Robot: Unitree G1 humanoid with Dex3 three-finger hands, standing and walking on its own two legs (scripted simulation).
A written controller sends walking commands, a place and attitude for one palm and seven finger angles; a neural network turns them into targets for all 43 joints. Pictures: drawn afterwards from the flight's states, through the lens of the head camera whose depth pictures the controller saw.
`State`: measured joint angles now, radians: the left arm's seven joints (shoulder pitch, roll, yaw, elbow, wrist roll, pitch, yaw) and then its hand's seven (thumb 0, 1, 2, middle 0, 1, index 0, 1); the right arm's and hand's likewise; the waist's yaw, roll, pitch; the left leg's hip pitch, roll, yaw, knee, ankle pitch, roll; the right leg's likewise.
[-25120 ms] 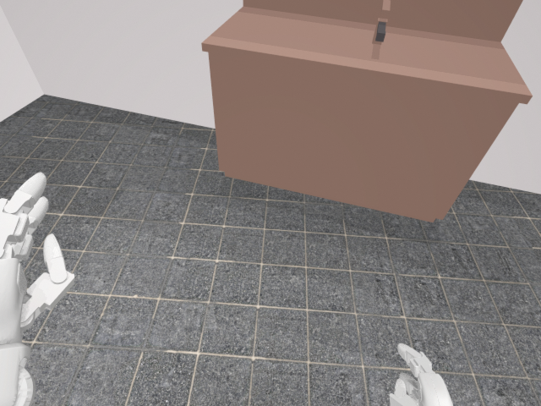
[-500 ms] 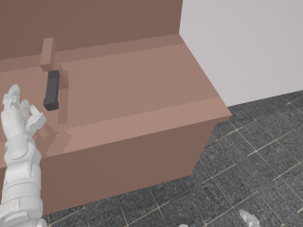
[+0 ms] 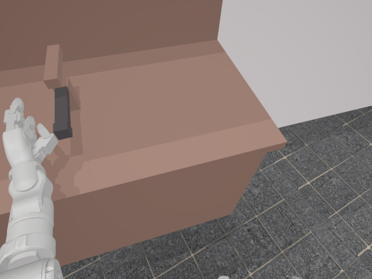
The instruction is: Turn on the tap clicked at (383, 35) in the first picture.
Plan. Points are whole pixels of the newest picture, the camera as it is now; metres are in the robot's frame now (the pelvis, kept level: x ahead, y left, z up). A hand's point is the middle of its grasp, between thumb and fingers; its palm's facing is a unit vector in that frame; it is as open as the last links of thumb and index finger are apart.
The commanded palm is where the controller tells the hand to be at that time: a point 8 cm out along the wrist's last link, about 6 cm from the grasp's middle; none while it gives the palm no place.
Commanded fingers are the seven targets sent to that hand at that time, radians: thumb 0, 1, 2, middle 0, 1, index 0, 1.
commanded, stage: reach beside the lever's end, fingers flat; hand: left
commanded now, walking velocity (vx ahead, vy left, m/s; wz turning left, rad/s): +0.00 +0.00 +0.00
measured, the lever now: (62, 130) +0.40 +0.28 +0.09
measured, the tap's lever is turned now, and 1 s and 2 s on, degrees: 2 14 40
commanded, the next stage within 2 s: push the lever round in 0.08 s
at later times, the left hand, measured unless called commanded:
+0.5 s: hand (64, 137) +0.39 +0.27 +0.08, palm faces +0.51 -0.86 -0.07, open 7.8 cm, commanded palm +0.34 +0.31 +0.08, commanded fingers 0.00 0.90 0.90 -0.15 -0.15 -0.15 -0.15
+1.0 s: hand (74, 135) +0.39 +0.25 +0.08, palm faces +0.51 -0.86 -0.06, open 7.8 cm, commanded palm +0.35 +0.28 +0.08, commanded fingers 0.00 0.90 0.90 -0.15 -0.15 -0.15 -0.15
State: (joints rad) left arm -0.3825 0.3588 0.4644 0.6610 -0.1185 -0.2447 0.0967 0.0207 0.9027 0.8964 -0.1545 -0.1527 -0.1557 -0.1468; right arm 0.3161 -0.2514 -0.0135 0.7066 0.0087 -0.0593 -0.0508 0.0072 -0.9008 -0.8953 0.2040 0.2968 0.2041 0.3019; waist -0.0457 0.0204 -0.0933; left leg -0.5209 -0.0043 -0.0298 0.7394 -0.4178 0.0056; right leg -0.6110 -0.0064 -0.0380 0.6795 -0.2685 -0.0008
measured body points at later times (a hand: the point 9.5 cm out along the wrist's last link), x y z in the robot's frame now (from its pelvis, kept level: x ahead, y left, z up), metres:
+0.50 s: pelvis +0.00 -0.01 +0.00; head +0.05 -0.01 +0.45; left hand +0.35 +0.31 +0.09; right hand +0.10 -0.27 -0.12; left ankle -0.04 +0.11 -0.71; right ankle +0.03 -0.12 -0.71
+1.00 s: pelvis -0.01 -0.02 +0.00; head +0.05 -0.02 +0.45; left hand +0.36 +0.29 +0.09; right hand +0.09 -0.28 -0.12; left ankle -0.04 +0.11 -0.71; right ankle +0.03 -0.12 -0.71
